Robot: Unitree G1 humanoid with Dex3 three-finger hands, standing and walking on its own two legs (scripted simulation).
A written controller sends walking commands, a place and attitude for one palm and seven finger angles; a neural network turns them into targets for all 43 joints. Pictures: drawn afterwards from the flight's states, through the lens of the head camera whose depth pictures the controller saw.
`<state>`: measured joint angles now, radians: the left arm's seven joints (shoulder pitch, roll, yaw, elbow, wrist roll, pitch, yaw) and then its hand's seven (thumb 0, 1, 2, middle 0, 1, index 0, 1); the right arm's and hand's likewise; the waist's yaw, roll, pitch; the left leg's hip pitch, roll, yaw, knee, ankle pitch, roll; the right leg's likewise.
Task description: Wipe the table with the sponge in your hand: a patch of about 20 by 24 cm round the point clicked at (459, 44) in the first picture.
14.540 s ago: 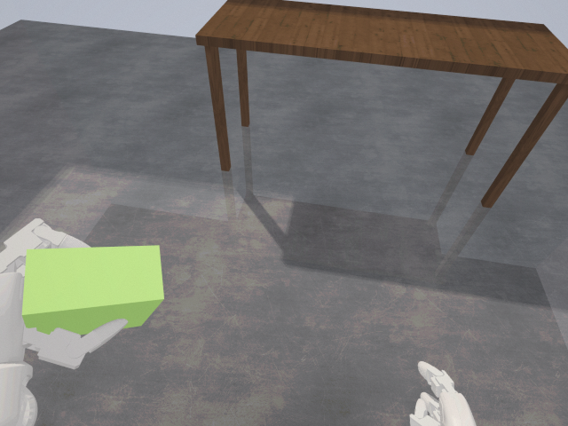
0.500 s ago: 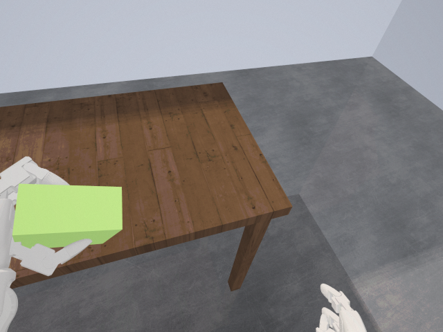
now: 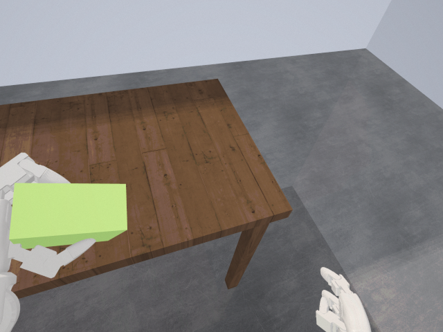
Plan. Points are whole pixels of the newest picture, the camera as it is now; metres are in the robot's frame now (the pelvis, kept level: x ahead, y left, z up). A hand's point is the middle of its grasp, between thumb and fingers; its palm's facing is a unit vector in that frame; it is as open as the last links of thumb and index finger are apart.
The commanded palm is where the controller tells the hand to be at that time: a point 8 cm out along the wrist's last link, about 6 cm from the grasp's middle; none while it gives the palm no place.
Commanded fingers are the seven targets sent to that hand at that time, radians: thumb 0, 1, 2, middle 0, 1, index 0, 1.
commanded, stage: look again from close up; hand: left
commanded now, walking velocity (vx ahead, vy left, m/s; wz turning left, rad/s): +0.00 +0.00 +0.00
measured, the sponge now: (86, 216) +0.23 +0.22 +0.13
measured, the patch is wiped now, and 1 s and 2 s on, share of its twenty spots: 0.00 0.00 0.00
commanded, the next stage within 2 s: come to a stop and stand still in 0.34 s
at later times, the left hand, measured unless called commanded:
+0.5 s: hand (29, 226) +0.20 +0.26 +0.16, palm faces +0.37 -0.85 -0.38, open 10.1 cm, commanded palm +0.14 +0.30 +0.18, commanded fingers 0.00 0.10 1.30 -1.20 -1.60 -1.20 -1.60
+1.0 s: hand (41, 235) +0.20 +0.26 +0.14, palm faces +0.35 -0.84 -0.42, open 10.1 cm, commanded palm +0.14 +0.28 +0.18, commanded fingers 0.00 0.10 1.30 -1.20 -1.60 -1.20 -1.60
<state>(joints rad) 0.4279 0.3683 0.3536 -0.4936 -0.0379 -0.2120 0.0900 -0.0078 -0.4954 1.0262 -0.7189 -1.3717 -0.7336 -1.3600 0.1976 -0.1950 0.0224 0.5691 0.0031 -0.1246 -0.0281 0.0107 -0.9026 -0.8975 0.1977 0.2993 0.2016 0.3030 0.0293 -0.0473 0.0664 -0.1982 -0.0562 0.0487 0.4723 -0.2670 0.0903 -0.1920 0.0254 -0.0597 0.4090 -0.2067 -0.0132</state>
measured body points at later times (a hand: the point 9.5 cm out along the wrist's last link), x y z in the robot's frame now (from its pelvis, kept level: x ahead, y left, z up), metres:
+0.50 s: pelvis -0.02 +0.02 +0.00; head +0.00 +0.04 +0.45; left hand +0.17 +0.31 +0.18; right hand +0.15 -0.20 -0.07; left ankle -0.01 +0.05 -0.74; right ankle +0.01 -0.11 -0.74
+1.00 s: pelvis -0.02 +0.00 +0.00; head +0.00 +0.02 +0.45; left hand +0.17 +0.30 +0.16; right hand +0.15 -0.22 -0.08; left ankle -0.01 +0.05 -0.74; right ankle +0.01 -0.11 -0.74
